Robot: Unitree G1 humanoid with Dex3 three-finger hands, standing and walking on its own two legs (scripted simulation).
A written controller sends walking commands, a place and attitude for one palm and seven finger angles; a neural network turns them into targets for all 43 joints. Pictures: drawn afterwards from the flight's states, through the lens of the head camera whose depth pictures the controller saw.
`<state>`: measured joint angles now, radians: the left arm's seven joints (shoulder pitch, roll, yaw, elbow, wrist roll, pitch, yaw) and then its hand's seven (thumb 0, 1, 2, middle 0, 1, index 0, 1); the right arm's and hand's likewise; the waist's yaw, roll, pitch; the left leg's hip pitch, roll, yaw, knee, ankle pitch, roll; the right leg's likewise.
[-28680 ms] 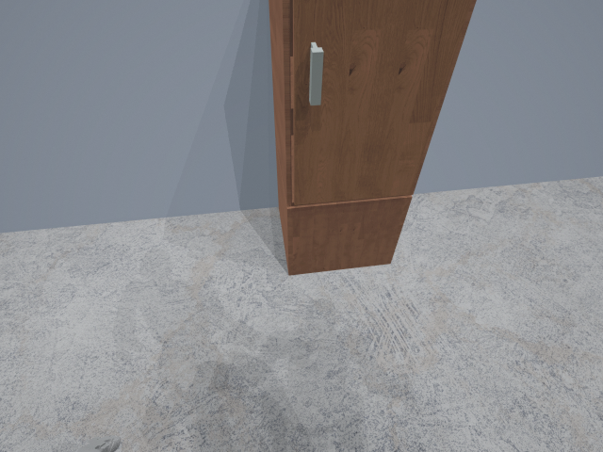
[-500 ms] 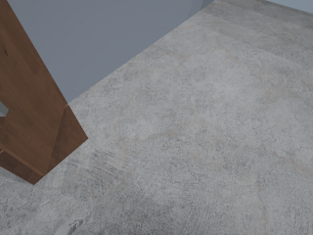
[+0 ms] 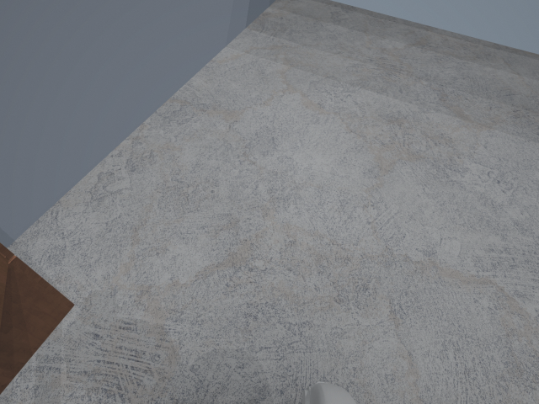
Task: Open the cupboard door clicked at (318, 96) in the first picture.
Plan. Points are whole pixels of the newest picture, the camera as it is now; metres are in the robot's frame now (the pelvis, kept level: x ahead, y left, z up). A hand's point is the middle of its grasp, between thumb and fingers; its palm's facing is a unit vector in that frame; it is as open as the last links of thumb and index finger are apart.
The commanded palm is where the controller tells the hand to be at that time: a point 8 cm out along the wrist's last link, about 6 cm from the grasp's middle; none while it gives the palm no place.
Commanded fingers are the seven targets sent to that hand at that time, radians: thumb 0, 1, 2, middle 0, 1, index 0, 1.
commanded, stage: walk to a spot facing it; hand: left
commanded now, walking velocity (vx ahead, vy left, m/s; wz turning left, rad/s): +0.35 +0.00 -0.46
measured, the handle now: out of the picture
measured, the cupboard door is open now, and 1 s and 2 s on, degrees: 43 43 43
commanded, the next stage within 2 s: turn to face it in 1.10 s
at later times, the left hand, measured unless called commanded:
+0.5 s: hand (230, 288) +0.34 +0.10 -0.17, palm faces -0.16 -0.97 -0.20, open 7.1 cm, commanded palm none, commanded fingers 0.00 0.90 0.90 -0.20 -0.30 -0.20 -0.30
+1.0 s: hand (279, 184) +0.63 +0.01 -0.17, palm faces -0.30 -0.93 -0.22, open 7.3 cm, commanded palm none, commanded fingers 0.00 0.90 0.90 -0.20 -0.30 -0.20 -0.30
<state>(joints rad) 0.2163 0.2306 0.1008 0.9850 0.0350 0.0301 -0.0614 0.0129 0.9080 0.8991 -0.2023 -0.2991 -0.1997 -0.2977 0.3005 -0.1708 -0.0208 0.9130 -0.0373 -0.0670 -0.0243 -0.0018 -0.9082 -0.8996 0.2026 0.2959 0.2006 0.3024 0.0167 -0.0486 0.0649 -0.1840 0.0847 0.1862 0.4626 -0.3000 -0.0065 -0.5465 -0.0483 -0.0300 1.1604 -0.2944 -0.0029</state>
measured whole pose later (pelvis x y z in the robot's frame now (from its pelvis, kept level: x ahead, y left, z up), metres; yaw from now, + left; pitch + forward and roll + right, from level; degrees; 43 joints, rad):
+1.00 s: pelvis +0.50 -0.15 -0.02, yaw -19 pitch +1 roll +2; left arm 0.16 0.20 0.08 1.01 0.03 -0.04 -0.05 0.01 0.92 0.90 -0.20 -0.30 -0.20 -0.30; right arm 0.39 -0.20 -0.05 1.09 -0.03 -0.04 0.00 0.00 -0.93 -0.90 0.20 0.30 0.20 0.30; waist -0.02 0.01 0.06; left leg -0.06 0.12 0.23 0.51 -0.43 -0.07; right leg -0.42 -0.08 -0.12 0.60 -0.22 -0.04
